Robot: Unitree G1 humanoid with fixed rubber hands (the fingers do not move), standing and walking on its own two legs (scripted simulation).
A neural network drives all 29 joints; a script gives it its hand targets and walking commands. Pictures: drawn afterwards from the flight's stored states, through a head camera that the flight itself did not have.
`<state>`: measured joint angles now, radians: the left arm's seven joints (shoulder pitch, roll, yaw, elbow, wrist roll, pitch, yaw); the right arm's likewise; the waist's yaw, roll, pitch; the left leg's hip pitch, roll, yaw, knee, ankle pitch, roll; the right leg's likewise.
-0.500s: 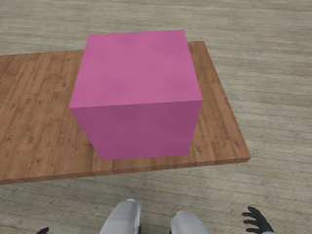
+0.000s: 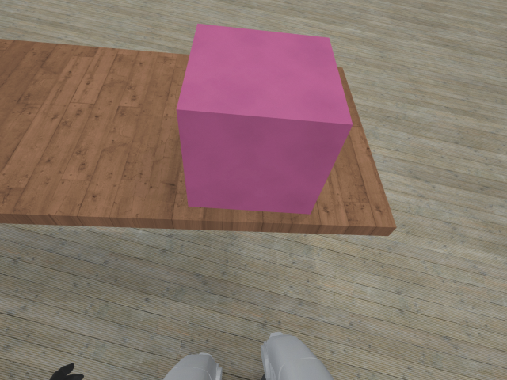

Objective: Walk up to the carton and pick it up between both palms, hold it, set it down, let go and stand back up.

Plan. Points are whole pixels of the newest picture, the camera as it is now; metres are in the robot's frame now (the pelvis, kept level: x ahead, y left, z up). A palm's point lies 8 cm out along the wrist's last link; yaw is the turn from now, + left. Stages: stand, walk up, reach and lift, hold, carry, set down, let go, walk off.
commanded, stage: walk up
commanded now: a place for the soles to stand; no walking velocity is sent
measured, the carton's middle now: (256, 124) +0.57 -0.01 +0.04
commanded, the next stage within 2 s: none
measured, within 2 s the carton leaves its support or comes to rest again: neither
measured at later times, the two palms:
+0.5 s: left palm out of the picture -0.03 +0.29 -0.08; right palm out of the picture +0.05 -0.30 -0.12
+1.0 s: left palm out of the picture +0.11 +0.31 -0.11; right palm (434, 371) +0.14 -0.30 -0.07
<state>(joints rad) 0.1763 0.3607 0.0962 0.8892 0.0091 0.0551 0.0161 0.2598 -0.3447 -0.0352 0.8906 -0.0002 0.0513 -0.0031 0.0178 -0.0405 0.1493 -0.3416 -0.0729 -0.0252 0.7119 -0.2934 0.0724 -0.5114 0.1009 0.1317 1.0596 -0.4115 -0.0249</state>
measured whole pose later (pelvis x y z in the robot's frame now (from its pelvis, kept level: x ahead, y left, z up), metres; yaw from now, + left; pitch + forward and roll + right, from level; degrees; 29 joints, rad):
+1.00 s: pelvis +0.07 +0.01 +0.01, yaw -1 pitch +0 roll -1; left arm 0.28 0.38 0.05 0.93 0.02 -0.02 0.01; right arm 0.25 -0.34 -0.06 0.89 0.00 -0.04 0.01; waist 0.02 -0.06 0.04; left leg -0.31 -0.05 -0.01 0.57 -0.25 0.06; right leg -0.32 0.01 0.11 0.82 -0.47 -0.01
